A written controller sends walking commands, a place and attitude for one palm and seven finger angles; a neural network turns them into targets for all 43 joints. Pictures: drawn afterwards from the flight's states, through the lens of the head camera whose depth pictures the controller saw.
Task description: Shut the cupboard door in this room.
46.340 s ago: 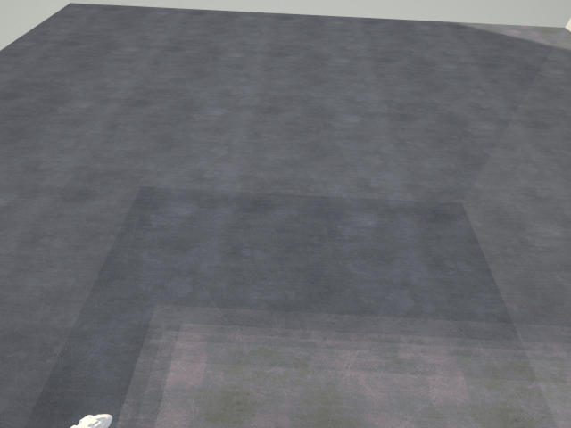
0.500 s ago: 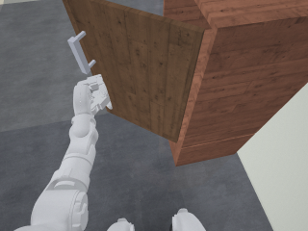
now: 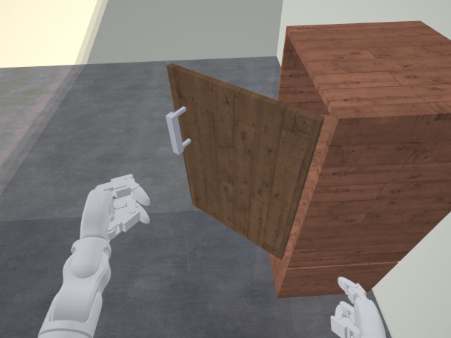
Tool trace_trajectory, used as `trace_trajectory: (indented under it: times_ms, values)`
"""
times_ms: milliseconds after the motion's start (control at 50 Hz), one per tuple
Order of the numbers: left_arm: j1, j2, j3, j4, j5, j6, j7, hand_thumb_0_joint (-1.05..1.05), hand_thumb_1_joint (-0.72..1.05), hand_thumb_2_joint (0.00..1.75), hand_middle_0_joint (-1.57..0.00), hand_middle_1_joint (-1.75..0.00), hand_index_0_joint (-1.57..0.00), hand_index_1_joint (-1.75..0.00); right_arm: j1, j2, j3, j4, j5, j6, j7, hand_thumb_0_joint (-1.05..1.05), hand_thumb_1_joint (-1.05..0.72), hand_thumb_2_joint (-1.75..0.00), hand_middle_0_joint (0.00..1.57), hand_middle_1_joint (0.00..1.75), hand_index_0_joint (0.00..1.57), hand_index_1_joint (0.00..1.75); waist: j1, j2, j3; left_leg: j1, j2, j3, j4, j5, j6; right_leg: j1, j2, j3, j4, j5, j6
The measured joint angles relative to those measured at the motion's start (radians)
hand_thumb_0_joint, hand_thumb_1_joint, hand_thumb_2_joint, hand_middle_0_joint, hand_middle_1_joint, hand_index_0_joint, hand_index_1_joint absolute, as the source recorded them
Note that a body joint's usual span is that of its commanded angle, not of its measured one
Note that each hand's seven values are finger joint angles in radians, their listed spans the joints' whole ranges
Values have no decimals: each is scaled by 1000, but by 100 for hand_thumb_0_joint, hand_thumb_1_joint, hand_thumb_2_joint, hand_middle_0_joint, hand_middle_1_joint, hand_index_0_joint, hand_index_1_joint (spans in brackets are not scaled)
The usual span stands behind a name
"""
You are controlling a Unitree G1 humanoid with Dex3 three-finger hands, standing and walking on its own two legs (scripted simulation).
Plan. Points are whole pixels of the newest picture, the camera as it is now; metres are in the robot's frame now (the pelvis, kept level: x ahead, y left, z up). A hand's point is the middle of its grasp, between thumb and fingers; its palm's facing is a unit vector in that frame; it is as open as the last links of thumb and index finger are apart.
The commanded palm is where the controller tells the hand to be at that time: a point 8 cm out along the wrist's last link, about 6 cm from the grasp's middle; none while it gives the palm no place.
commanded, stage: draw the hand back to the body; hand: left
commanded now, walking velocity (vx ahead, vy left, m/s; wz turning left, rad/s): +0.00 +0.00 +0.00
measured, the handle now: (180, 130) +0.64 +0.18 -0.01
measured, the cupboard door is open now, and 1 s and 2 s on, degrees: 51 51 51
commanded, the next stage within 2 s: step back with the hand held close in 0.88 s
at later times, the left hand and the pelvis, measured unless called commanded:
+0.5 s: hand (29, 237) +0.20 +0.28 +0.16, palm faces +0.46 -0.79 -0.41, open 6.1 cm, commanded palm +0.15 +0.31 +0.18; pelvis +0.02 +0.01 +0.01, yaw +1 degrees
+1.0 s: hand (22, 244) +0.19 +0.28 +0.17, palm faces +0.47 -0.78 -0.40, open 7.4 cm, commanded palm +0.14 +0.31 +0.18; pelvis +0.00 +0.01 +0.01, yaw +0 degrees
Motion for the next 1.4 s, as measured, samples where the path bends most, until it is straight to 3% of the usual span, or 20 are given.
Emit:
trace_trajectory:
  times_ms: [140,300,540,660,820,1020,1180,1400]
  values:
    - [135,16,33,-181,14,60,30,2,89,90,-93,-109,-93,-109,-12,15,27,-1,-18,-17,8,1,-91,-90,20,30,20,30,33,19,24,117,-7,-10,-101,34,2,125,-2,-11,-106,33,7]
    - [276,42,117,-339,15,86,38,2,89,90,-71,-86,-71,-86,11,26,32,24,-35,-24,21,1,-90,-90,20,30,21,30,45,34,34,165,-10,-11,-136,40,6,176,-3,-13,-146,41,12]
    - [455,101,284,-508,7,59,58,2,89,90,-39,-50,-39,-50,52,5,-6,66,-36,-63,24,1,-90,-90,20,30,21,30,52,43,26,171,-9,-5,-126,32,9,183,-3,-7,-144,40,17]
    - [444,84,293,-497,11,42,69,1,89,90,-27,-37,-27,-38,49,-7,-16,78,-33,-86,18,1,-91,-90,20,30,20,30,58,41,37,167,-13,-6,-123,40,12,179,-7,-7,-139,46,18]
    - [435,72,265,-493,15,39,66,2,89,90,-22,-32,-22,-32,43,6,-11,79,-36,-109,12,1,-91,-90,20,30,20,30,49,25,41,169,-9,0,-123,46,9,178,-2,-2,-139,54,13]
    - [433,87,285,-496,11,27,59,1,89,90,-21,-30,-21,-31,44,15,-8,76,-36,-111,17,1,-90,-90,20,30,20,30,44,27,48,171,-3,5,-127,49,6,179,4,3,-146,61,10]
    - [486,100,314,-512,17,-35,70,1,89,90,-21,-30,-21,-30,21,-14,-30,42,-34,-47,19,1,-90,-90,21,30,21,30,5,37,17,34,2,8,-56,31,18,66,7,6,-132,77,19]
    - [539,181,353,-588,11,-33,80,2,88,90,-21,-30,-21,-30,17,-10,-48,-16,-27,17,-2,1,-91,-90,20,30,20,30,-19,-15,28,-35,-30,39,-14,39,44,-30,-26,40,-48,73,44]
